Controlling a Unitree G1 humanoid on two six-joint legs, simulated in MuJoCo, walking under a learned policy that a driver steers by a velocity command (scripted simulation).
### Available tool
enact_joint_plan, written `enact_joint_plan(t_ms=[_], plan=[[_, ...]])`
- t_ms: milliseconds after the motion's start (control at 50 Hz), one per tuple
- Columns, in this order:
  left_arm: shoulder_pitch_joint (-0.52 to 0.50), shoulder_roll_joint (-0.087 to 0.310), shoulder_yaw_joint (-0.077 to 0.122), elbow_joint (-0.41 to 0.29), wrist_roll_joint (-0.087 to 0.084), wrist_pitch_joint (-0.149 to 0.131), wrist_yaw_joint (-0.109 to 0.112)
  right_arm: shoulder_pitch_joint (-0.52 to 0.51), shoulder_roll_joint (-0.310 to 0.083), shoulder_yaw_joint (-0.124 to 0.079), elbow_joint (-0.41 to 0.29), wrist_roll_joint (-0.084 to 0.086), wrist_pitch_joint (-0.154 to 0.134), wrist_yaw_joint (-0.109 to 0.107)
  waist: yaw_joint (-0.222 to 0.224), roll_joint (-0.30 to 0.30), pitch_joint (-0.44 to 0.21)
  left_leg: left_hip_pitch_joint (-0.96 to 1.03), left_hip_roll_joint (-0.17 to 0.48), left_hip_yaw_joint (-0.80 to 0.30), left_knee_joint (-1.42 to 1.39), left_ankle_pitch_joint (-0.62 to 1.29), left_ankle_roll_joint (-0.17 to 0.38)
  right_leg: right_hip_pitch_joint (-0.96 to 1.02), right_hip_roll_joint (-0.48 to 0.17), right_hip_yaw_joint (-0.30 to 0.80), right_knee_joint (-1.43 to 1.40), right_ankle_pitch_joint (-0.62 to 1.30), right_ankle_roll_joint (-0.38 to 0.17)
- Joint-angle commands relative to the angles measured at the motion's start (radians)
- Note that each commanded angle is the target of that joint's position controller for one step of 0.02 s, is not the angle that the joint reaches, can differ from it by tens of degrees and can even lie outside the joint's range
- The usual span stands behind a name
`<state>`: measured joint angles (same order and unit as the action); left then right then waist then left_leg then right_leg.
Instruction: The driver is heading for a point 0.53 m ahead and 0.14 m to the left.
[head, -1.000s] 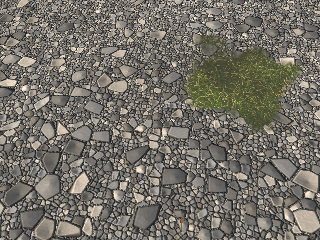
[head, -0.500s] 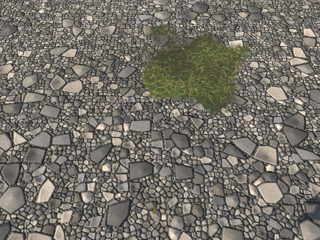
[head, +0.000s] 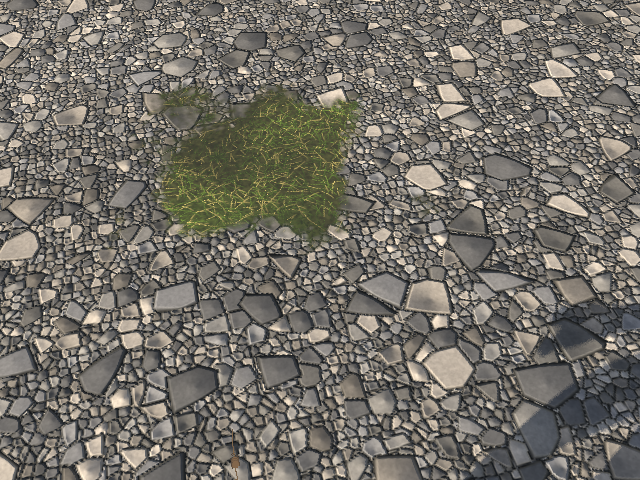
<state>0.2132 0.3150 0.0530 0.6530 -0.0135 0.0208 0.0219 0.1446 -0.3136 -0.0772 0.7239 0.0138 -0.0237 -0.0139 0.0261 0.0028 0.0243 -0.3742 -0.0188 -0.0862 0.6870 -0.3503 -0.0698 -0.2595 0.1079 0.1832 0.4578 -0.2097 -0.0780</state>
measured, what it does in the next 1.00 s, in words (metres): walks ahead, turning left: left foot, then right foot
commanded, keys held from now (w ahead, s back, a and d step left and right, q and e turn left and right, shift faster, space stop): w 0.12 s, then w+q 0.72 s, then no key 0.16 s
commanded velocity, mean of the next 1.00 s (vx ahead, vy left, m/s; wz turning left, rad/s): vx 0.41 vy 0.00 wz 0.26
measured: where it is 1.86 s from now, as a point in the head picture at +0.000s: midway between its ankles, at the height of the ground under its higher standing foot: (324, 441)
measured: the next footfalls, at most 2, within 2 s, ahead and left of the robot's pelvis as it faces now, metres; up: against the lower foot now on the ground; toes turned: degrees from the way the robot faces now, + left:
left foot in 0.10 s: +0.06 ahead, +0.14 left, +0.00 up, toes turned -5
right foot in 0.48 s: +0.30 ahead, -0.13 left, +0.00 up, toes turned +7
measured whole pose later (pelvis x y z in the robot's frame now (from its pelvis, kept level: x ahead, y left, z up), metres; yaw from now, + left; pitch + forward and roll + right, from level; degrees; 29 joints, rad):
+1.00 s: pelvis +0.42 +0.05 -0.03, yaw +21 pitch +2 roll -2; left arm 0.33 0.31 0.06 0.83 0.00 -0.06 0.00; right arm 0.04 -0.30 -0.04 0.57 -0.01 -0.04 0.04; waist 0.07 0.03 0.09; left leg -0.54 -0.01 0.03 0.61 -0.09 0.09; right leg -0.08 -0.05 -0.12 0.83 -0.56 0.04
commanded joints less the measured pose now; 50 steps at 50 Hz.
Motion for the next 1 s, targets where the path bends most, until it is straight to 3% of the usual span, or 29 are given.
enact_joint_plan(t_ms=[20, 60, 80, 100, 120, 140, 160, 180, 240, 320, 400, 440, 460, 480, 500, 520, 540, 580, 600, 640, 700, 780, 860, 900, 920, 940, 960, 980, 1000], plan=[[0.006, 0.159, 0.038, -0.047, 0.001, -0.014, -0.003, -0.044, -0.077, -0.013, -0.074, 0.007, -0.051, 0.018, 0.014, -0.154, -0.042, 0.043, -0.001, 0.037, -0.115, 0.010, 0.035, 0.032, -0.250, 0.331, -0.188, -0.353, -0.153], [-0.011, 0.134, 0.025, -0.045, 0.002, -0.014, -0.006, 0.029, -0.061, -0.012, -0.043, 0.007, -0.070, 0.024, -0.038, -0.126, -0.025, 0.203, 0.001, 0.064, -0.285, 0.128, 0.073, -0.053, -0.206, 0.312, -0.149, -0.387, -0.117], [-0.013, 0.101, 0.013, -0.047, 0.006, -0.020, -0.007, 0.076, -0.073, -0.015, -0.029, 0.001, -0.076, 0.019, -0.060, -0.097, -0.035, 0.307, 0.043, 0.028, -0.315, 0.121, 0.094, -0.120, -0.171, 0.278, -0.082, -0.388, -0.081], [-0.024, 0.039, -0.007, -0.055, 0.010, -0.028, -0.010, 0.172, -0.115, -0.021, -0.014, -0.013, -0.080, 0.013, -0.088, 0.027, -0.063, 0.420, 0.199, -0.151, -0.380, -0.004, 0.145, -0.229, -0.090, 0.163, 0.157, -0.391, -0.021], [-0.036, 0.034, -0.006, -0.096, -0.007, -0.046, -0.008, 0.236, -0.219, -0.043, 0.010, -0.039, -0.079, 0.019, -0.079, 0.198, -0.019, 0.447, 0.353, -0.491, -0.500, -0.270, 0.274, -0.438, 0.027, -0.003, 0.368, -0.384, 0.022], [-0.072, 0.116, 0.017, -0.104, -0.015, -0.061, -0.003, 0.216, -0.200, -0.044, 0.016, -0.029, -0.084, 0.025, -0.077, 0.171, 0.084, 0.376, 0.419, -0.602, -0.535, -0.396, 0.346, -0.549, -0.049, -0.007, 0.505, -0.364, 0.037], [-0.059, 0.145, 0.028, -0.088, -0.012, -0.070, -0.009, 0.182, -0.144, -0.025, 0.007, -0.009, -0.084, 0.020, -0.057, 0.142, 0.115, 0.368, 0.378, -0.537, -0.537, -0.370, 0.331, -0.571, -0.094, -0.019, 0.547, -0.280, 0.045], [-0.049, 0.136, 0.028, -0.071, -0.002, -0.078, -0.016, 0.173, -0.121, -0.014, 0.000, -0.003, -0.081, 0.018, -0.050, 0.136, 0.098, 0.386, 0.329, -0.467, -0.539, -0.302, 0.304, -0.568, -0.120, -0.058, 0.558, -0.222, 0.055], [-0.130, 0.080, 0.017, -0.087, 0.014, -0.110, -0.035, 0.209, -0.113, -0.004, 0.003, -0.001, -0.067, 0.010, -0.085, 0.119, 0.071, 0.386, 0.238, -0.312, -0.550, -0.022, 0.274, -0.525, -0.145, -0.126, 0.471, -0.058, 0.087], [-0.224, 0.007, -0.007, -0.110, 0.007, -0.131, -0.053, 0.249, -0.134, -0.010, 0.010, 0.004, -0.044, -0.005, -0.112, 0.139, 0.052, 0.273, 0.167, -0.178, -0.525, 0.196, 0.260, -0.312, -0.097, -0.180, 0.193, 0.058, 0.131], [-0.230, 0.056, 0.012, -0.112, -0.011, -0.137, -0.060, 0.285, -0.162, -0.019, 0.016, 0.018, -0.032, -0.005, -0.093, 0.158, 0.038, 0.223, 0.208, -0.236, -0.486, 0.213, 0.246, -0.132, -0.078, -0.160, 0.065, 0.116, 0.125], [-0.154, 0.092, 0.030, -0.094, -0.017, -0.138, -0.052, 0.261, -0.161, -0.020, 0.010, 0.021, -0.028, -0.006, -0.031, 0.158, 0.012, 0.204, 0.212, -0.243, -0.423, 0.266, 0.212, 0.005, -0.087, -0.153, 0.004, 0.121, 0.091], [-0.070, 0.119, 0.046, -0.072, -0.015, -0.136, -0.041, 0.257, -0.143, -0.015, 0.004, 0.016, -0.029, -0.004, 0.016, 0.147, -0.035, 0.172, 0.174, -0.217, -0.327, 0.354, 0.185, 0.142, -0.092, -0.158, -0.024, 0.108, 0.068], [0.070, 0.163, 0.063, -0.055, -0.004, -0.135, -0.027, 0.238, -0.092, 0.002, -0.015, 0.002, -0.033, 0.000, 0.090, 0.098, -0.143, 0.071, 0.115, -0.171, -0.103, 0.310, 0.148, 0.359, -0.197, -0.072, -0.015, 0.076, 0.020], [0.209, 0.263, 0.086, -0.032, 0.023, -0.122, -0.020, 0.294, 0.008, 0.031, -0.058, 0.003, -0.041, -0.006, 0.107, -0.168, -0.328, -0.209, -0.013, -0.041, 0.258, 0.019, 0.079, 0.678, -0.450, 0.283, -0.055, -0.121, -0.096], [0.215, 0.219, 0.075, -0.016, 0.027, -0.118, -0.032, 0.336, -0.029, 0.025, -0.065, 0.031, -0.048, -0.011, 0.077, -0.313, -0.331, -0.336, -0.003, -0.064, 0.460, -0.232, 0.069, 0.621, -0.534, 0.555, -0.181, -0.310, -0.161], [0.150, 0.139, 0.051, -0.015, 0.018, -0.117, -0.033, 0.286, -0.106, 0.001, -0.053, 0.046, -0.043, -0.008, 0.064, -0.216, -0.176, -0.395, 0.056, -0.073, 0.544, -0.156, 0.075, 0.496, -0.505, 0.444, -0.202, -0.359, -0.139], [0.061, 0.069, 0.032, -0.007, 0.018, -0.114, -0.032, 0.205, -0.097, -0.002, -0.053, 0.027, -0.034, -0.002, 0.031, -0.115, -0.036, -0.371, 0.111, -0.035, 0.518, -0.023, 0.079, 0.309, -0.414, 0.193, -0.231, -0.139, -0.107], [0.034, 0.051, 0.027, -0.001, 0.026, -0.117, -0.031, 0.189, -0.083, -0.004, -0.055, 0.021, -0.027, 0.003, 0.010, -0.124, -0.005, -0.342, 0.134, -0.035, 0.492, 0.018, 0.079, 0.246, -0.383, 0.110, -0.256, -0.044, -0.098], [0.010, 0.052, 0.032, 0.012, 0.025, -0.129, -0.029, 0.176, -0.043, 0.003, -0.062, 0.021, -0.013, 0.014, -0.010, -0.120, 0.018, -0.311, 0.147, -0.018, 0.473, 0.070, 0.073, 0.178, -0.366, 0.004, -0.296, 0.079, -0.103], [0.006, 0.079, 0.044, 0.039, 0.019, -0.141, -0.028, 0.119, -0.026, 0.010, -0.095, 0.011, -0.006, 0.020, -0.021, -0.074, 0.046, -0.352, 0.150, -0.018, 0.371, 0.153, 0.054, 0.165, -0.372, -0.097, -0.330, 0.208, -0.124], [0.013, 0.118, 0.052, 0.064, 0.012, -0.134, -0.021, -0.002, -0.013, 0.025, -0.133, 0.007, -0.022, 0.048, 0.014, -0.049, 0.071, -0.294, 0.132, 0.043, 0.114, 0.358, 0.064, 0.168, -0.343, -0.242, -0.339, 0.278, -0.098], [0.075, 0.158, 0.061, 0.104, -0.007, -0.114, -0.019, -0.122, -0.020, 0.028, -0.190, 0.008, -0.027, 0.073, 0.041, -0.026, 0.100, -0.268, 0.102, 0.097, -0.041, 0.356, 0.107, 0.258, -0.368, -0.304, -0.294, 0.411, -0.069], [0.091, 0.186, 0.065, 0.116, -0.013, -0.095, -0.013, -0.102, -0.049, 0.012, -0.205, -0.004, -0.031, 0.079, 0.007, -0.055, 0.048, -0.171, 0.033, 0.144, -0.077, 0.282, 0.140, 0.306, -0.369, -0.324, -0.166, 0.755, -0.048], [0.091, 0.200, 0.067, 0.116, -0.016, -0.087, -0.008, -0.027, -0.081, -0.005, -0.191, -0.010, -0.032, 0.079, -0.039, -0.076, -0.015, -0.064, -0.009, 0.161, -0.093, 0.263, 0.162, 0.317, -0.358, -0.332, -0.048, 0.887, -0.031], [0.081, 0.194, 0.062, 0.112, -0.019, -0.081, -0.005, 0.107, -0.123, -0.030, -0.157, -0.010, -0.031, 0.071, -0.117, -0.064, -0.096, 0.136, -0.045, 0.165, -0.153, 0.346, 0.192, 0.264, -0.325, -0.356, 0.126, 0.897, -0.002], [0.096, 0.162, 0.046, 0.102, -0.009, -0.087, -0.004, 0.208, -0.176, -0.050, -0.138, -0.014, -0.022, 0.051, -0.170, -0.016, -0.166, 0.375, 0.008, 0.085, -0.172, 0.570, 0.223, 0.100, -0.276, -0.369, 0.350, 0.695, 0.045], [0.232, 0.022, -0.001, 0.068, 0.045, -0.097, -0.021, 0.193, -0.271, -0.050, -0.149, -0.037, -0.015, 0.031, -0.050, 0.281, -0.316, 0.778, 0.344, -0.342, -0.074, 1.048, 0.405, -0.303, -0.125, -0.347, 0.777, -0.392, 0.118], [0.256, 0.110, 0.000, 0.117, 0.020, -0.106, -0.034, 0.225, -0.209, -0.030, -0.182, -0.038, -0.018, 0.035, -0.120, 0.159, -0.596, 0.826, 0.466, -0.585, -0.156, 1.001, 0.519, -0.299, -0.088, -0.099, 0.958, -0.521, 0.126]])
